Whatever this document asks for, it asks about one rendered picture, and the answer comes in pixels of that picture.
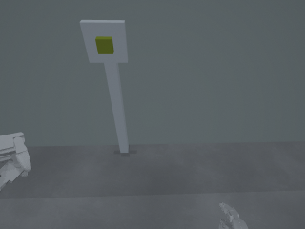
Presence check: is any panel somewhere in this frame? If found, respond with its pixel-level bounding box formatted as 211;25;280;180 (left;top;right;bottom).
79;20;129;153

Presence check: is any robot right hand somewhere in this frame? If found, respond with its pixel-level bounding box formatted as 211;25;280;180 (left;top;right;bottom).
218;202;248;229

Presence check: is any robot left hand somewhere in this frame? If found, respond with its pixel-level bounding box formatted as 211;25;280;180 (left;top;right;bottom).
0;132;31;192

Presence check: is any button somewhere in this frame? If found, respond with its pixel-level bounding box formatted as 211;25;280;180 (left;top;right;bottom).
95;36;114;54

